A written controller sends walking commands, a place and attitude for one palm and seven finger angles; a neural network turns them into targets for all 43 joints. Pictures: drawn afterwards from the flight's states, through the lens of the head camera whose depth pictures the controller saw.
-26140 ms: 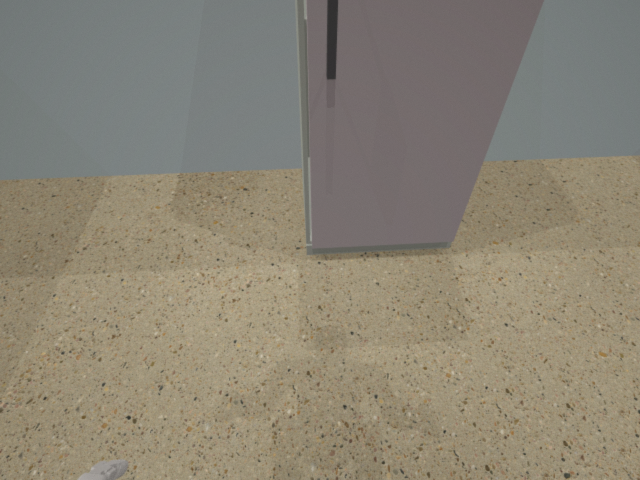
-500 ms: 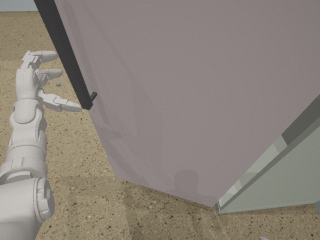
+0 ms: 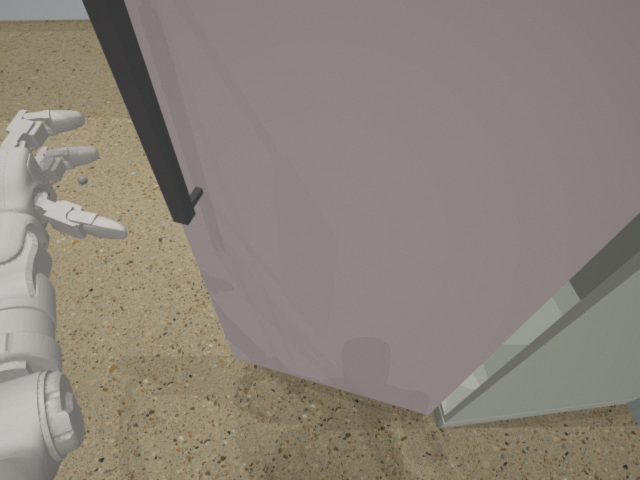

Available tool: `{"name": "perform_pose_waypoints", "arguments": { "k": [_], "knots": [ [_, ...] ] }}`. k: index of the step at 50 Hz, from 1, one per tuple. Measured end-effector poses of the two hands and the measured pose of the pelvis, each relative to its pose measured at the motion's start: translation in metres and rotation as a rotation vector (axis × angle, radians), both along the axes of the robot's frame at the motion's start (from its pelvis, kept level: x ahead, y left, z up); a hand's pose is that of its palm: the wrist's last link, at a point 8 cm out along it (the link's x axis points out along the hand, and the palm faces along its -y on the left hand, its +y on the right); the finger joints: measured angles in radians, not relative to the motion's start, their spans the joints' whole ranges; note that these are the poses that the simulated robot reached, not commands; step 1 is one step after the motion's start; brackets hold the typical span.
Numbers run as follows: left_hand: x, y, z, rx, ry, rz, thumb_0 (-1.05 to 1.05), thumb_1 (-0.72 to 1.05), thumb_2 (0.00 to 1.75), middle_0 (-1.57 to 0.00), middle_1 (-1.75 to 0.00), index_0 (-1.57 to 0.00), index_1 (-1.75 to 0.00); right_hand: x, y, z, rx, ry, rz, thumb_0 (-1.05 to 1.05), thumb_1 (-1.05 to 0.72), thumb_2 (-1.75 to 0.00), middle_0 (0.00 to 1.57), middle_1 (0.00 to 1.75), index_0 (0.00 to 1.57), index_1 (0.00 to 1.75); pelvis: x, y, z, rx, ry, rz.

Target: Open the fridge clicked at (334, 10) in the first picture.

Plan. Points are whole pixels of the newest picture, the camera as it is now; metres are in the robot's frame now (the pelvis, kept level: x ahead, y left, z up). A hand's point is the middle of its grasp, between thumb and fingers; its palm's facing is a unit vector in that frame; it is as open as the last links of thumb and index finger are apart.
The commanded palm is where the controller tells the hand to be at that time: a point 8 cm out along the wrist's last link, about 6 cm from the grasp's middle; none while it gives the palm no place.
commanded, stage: slip the hand off the handle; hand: left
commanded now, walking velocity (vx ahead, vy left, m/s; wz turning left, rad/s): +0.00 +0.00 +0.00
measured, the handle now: (154, 99) +0.47 +0.19 +0.23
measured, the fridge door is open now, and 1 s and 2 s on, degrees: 68 68 68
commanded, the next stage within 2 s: draw the hand back to the body in 0.88 s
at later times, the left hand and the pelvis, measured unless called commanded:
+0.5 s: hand (26, 258) +0.31 +0.30 +0.14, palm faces +0.27 -0.95 -0.11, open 14.7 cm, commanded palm +0.28 +0.33 +0.14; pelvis -0.01 +0.00 +0.00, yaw +2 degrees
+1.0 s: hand (33, 256) +0.32 +0.30 +0.14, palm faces +0.26 -0.96 -0.12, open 14.7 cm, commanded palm +0.28 +0.34 +0.14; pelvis -0.01 -0.02 +0.00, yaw +2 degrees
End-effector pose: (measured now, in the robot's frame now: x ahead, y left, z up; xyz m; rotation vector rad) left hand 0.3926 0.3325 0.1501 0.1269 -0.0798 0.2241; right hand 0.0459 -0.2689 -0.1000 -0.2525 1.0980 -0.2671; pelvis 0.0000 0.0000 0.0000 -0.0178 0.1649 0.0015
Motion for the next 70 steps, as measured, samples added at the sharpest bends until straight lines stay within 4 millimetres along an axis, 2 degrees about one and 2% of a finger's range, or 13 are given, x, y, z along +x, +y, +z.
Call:
{"name": "perform_pose_waypoints", "arguments": {
  "k": [6,13,20,24,29,35,41,51,54,59,64,70],
  "knots": [
    [-0.029,0.007,-0.009,-0.013,0.001,0.020,-0.01,-0.55,0.20,-0.26,-1.15,-0.26,-1.15,0.016,0.010,0.005,0.009,-0.065,0.012,0.01,-0.91,-0.90,0.20,0.30,0.21,0.30,0.001,0.005,0.002,-0.001,-0.026,-0.006],
    [-0.068,0.012,-0.006,-0.004,-0.019,0.042,-0.01,-0.55,0.20,-0.26,-1.15,-0.26,-1.15,0.052,0.021,0.012,0.012,-0.183,0.086,0.01,-0.91,-0.90,0.20,0.30,0.21,0.30,-0.003,0.006,0.002,-0.003,-0.063,0.015],
    [-0.096,0.016,-0.004,-0.013,-0.005,0.052,-0.01,-0.55,0.20,-0.26,-1.15,-0.26,-1.15,0.087,0.030,0.023,0.018,-0.303,0.159,0.01,-0.91,-0.90,0.20,0.30,0.21,0.30,-0.011,0.003,0.003,0.001,-0.093,0.034],
    [-0.109,0.014,-0.002,-0.001,-0.011,0.052,-0.01,-0.55,0.20,-0.26,-1.15,-0.26,-1.15,0.097,0.031,0.029,0.023,-0.353,0.186,0.01,-0.91,-0.90,0.20,0.30,0.21,0.30,-0.014,-0.001,0.003,0.003,-0.104,0.039],
    [-0.124,0.010,-0.003,-0.005,-0.012,0.046,-0.01,-0.55,0.20,-0.26,-1.15,-0.26,-1.15,0.101,0.030,0.030,0.027,-0.379,0.204,0.01,-0.90,-0.90,0.20,0.30,0.21,0.30,-0.017,-0.006,0.003,0.006,-0.115,0.044],
    [-0.127,0.016,-0.008,-0.011,0.021,0.076,-0.01,-0.55,0.20,-0.26,-1.15,-0.26,-1.15,0.093,0.021,0.026,0.014,-0.357,0.209,0.01,-0.90,-0.90,0.20,0.30,0.21,0.30,-0.020,-0.013,0.003,0.007,-0.115,0.052],
    [-0.117,0.013,0.000,0.005,-0.003,0.047,-0.01,-0.55,0.20,-0.26,-1.15,-0.26,-1.15,0.077,0.008,0.019,0.000,-0.315,0.180,0.01,-0.90,-0.90,0.20,0.30,0.21,0.30,-0.020,-0.017,0.002,0.005,-0.105,0.049],
    [-0.106,0.012,-0.004,0.003,0.011,0.039,-0.01,-0.55,0.20,-0.26,-1.15,-0.26,-1.15,0.053,-0.008,0.014,-0.014,-0.257,0.113,0.01,-0.91,-0.90,0.20,0.30,0.21,0.30,-0.014,-0.016,0.002,0.010,-0.086,0.027],
    [-0.106,0.008,-0.009,-0.064,0.027,-0.067,-0.01,-0.55,0.20,-0.25,-1.15,-0.25,-1.15,0.052,-0.009,0.015,-0.018,-0.259,0.099,0.01,-0.91,-0.90,0.20,0.30,0.21,0.30,-0.011,-0.015,0.003,0.009,-0.099,0.032],
    [-0.110,0.005,-0.005,-0.103,0.054,-0.234,-0.01,-0.55,0.20,-0.26,-1.15,-0.25,-1.15,0.063,-0.005,0.025,-0.025,-0.334,0.099,0.01,-0.91,-0.90,0.20,0.30,0.21,0.30,-0.006,-0.011,0.004,0.010,-0.118,0.029],
    [-0.127,0.014,0.008,-0.087,0.015,-0.215,-0.01,-0.55,0.20,-0.26,-1.15,-0.26,-1.15,0.085,0.007,0.037,0.001,-0.435,0.133,0.01,-0.91,-0.90,0.20,0.30,0.21,0.30,-0.004,-0.007,0.005,0.011,-0.129,0.026],
    [-0.153,0.013,0.002,-0.089,0.047,-0.191,-0.01,-0.55,0.20,-0.25,-1.15,-0.25,-1.15,0.116,0.028,0.047,0.033,-0.518,0.203,0.01,-0.91,-0.90,0.20,0.30,0.21,0.30,-0.003,-0.002,0.006,0.008,-0.145,0.038]
  ]
}}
